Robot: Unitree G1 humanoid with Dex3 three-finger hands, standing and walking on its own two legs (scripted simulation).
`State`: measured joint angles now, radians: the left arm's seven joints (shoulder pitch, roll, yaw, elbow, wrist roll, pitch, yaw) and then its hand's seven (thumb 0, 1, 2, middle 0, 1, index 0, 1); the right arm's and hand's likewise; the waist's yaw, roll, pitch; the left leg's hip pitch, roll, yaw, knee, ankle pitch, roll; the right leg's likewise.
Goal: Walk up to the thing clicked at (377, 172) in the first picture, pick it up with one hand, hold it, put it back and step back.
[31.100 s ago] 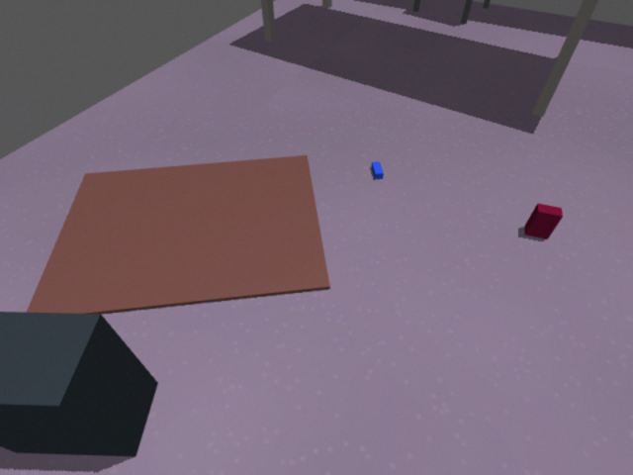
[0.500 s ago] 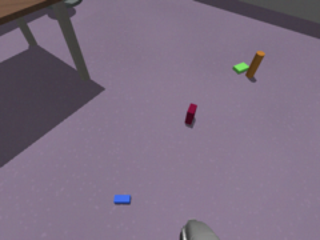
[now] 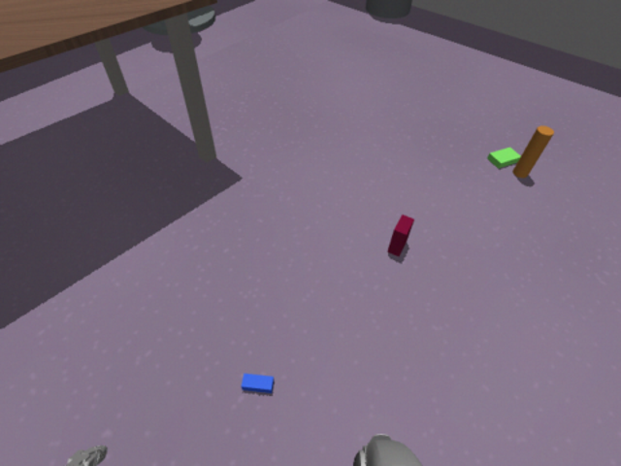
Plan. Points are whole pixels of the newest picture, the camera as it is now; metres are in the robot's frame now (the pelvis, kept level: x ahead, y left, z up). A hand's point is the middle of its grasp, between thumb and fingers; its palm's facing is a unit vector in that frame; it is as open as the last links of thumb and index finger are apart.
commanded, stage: walk up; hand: left
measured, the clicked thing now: (257, 383) +0.46 +0.16 -0.75
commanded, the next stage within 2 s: stand in 1.12 s
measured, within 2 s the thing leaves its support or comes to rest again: neither
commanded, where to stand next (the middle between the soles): +0.05 -0.04 m, yaw -6 degrees
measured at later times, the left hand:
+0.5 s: hand out of the picture +0.07 +0.26 -0.12, palm faces -0.05 -0.94 -0.35, open 7.4 cm
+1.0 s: hand out of the picture +0.04 +0.25 -0.14, palm faces -0.15 -0.92 -0.37, open 7.4 cm
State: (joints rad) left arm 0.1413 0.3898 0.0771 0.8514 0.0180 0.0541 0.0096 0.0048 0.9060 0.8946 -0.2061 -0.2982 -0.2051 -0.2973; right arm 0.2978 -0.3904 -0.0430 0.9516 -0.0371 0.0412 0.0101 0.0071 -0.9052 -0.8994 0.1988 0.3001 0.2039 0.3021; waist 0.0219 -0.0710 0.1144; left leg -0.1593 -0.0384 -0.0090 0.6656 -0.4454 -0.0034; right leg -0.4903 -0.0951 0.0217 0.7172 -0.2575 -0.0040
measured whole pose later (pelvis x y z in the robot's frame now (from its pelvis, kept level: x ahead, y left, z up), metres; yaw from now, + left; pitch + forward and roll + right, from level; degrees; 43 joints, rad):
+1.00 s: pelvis -0.02 -0.01 +0.01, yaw -8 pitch -3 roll -1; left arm 0.29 0.36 0.04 0.98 0.03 0.00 -0.02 0.01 0.91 0.89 -0.20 -0.30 -0.20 -0.30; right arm 0.22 -0.41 -0.05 0.92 -0.03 0.02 0.01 0.01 -0.90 -0.90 0.20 0.30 0.20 0.30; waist 0.01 0.02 0.07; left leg -0.40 0.05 -0.03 0.74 -0.39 0.01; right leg -0.19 0.02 0.05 0.62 -0.39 0.00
